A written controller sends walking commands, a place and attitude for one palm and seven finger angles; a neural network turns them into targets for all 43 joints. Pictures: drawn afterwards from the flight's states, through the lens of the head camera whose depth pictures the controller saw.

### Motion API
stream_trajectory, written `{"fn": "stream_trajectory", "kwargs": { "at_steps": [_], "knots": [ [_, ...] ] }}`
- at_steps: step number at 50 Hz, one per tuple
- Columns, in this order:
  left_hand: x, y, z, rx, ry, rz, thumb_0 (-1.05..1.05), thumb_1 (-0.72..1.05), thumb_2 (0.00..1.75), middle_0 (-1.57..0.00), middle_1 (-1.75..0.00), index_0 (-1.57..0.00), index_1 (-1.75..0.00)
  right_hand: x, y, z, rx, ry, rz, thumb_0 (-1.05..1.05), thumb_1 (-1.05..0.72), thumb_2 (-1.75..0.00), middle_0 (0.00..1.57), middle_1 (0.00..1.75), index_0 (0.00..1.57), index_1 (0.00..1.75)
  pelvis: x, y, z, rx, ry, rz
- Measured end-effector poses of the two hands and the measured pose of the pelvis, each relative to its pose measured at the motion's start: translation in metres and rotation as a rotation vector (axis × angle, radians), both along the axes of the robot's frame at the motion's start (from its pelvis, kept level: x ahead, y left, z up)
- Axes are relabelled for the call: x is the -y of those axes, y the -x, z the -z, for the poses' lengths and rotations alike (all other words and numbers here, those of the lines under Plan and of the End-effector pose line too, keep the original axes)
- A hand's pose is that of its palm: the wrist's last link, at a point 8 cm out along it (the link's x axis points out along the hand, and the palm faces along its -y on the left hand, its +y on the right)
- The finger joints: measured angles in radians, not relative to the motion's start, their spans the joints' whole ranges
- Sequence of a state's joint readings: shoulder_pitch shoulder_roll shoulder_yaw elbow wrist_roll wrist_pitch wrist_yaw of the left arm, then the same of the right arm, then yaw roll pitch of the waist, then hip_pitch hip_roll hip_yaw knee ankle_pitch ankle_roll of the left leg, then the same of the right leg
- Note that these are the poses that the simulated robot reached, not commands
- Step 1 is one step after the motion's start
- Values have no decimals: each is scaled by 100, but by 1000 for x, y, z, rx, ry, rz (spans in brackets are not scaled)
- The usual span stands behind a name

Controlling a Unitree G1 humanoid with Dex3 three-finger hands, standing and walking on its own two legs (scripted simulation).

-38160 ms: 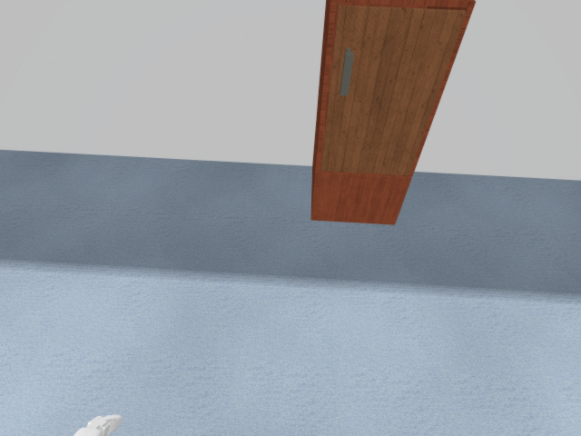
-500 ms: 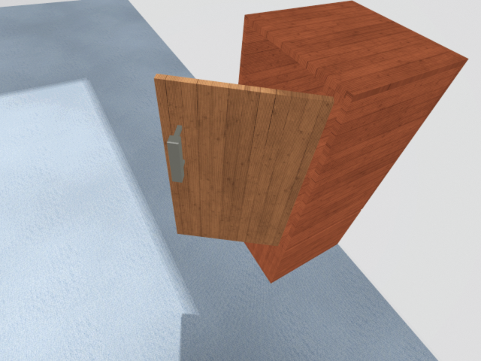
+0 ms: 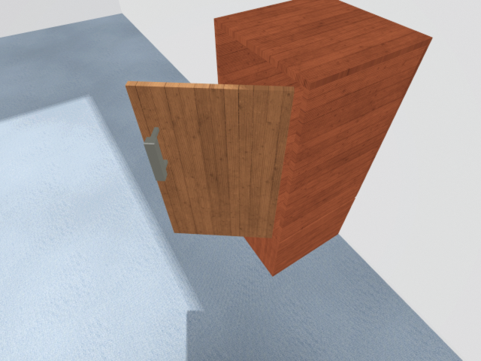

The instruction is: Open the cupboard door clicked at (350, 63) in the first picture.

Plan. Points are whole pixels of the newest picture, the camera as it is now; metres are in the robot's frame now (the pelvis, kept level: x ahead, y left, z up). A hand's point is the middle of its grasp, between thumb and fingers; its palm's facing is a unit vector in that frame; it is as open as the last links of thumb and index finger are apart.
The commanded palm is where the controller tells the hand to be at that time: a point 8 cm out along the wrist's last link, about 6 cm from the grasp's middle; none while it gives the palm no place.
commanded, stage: come to a stop and stand still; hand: left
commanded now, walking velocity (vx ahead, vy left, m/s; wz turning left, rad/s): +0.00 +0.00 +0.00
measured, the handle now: (158, 154) +0.57 +0.24 -0.02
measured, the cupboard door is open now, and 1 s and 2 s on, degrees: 54 54 54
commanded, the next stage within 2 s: look again from close up in 0.24 s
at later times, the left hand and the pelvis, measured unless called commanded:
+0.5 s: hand out of the picture -0.05 +0.16 -0.18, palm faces +0.05 -0.98 -0.18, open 7.4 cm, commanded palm none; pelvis -0.02 +0.00 +0.00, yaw +1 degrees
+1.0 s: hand out of the picture -0.03 +0.22 -0.18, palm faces +0.04 -0.98 -0.17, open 7.3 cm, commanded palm none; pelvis -0.03 +0.05 +0.00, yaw +0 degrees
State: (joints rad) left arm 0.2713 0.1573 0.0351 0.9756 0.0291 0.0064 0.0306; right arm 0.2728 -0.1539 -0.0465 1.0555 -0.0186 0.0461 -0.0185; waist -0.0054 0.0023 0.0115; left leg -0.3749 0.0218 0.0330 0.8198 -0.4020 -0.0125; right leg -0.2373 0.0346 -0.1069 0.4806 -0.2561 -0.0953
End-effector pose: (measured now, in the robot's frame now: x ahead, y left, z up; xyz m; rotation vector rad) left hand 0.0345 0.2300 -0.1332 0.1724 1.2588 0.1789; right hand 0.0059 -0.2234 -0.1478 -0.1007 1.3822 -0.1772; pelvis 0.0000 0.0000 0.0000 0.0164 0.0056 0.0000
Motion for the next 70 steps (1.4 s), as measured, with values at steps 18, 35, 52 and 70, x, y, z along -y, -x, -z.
{"fn": "stream_trajectory", "kwargs": {
  "at_steps": [18,35,52,70],
  "knots": [
    [39,84,13,-177,114,-47,1,91,90,-20,-30,-20,-30,-21,39,-5,-53,-18,-43,1,-92,-90,20,30,20,30,4,14,-5,27,10,-5],
    [-21,47,13,-6,23,-16,1,91,90,-20,-30,-20,-30,-14,42,-11,37,59,-33,1,-92,-90,20,30,19,30,-20,26,1,34,28,-10],
    [-36,77,14,-93,67,-16,1,91,90,-20,-30,-20,-30,-68,48,-8,11,5,-35,1,-92,-90,20,30,20,30,-55,31,-3,45,24,6],
    [-21,79,18,-229,111,-45,1,91,90,-20,-30,-20,-30,-68,37,-4,-69,34,27,0,-91,-90,20,30,20,30,-60,-16,2,32,27,26]
  ]
}}
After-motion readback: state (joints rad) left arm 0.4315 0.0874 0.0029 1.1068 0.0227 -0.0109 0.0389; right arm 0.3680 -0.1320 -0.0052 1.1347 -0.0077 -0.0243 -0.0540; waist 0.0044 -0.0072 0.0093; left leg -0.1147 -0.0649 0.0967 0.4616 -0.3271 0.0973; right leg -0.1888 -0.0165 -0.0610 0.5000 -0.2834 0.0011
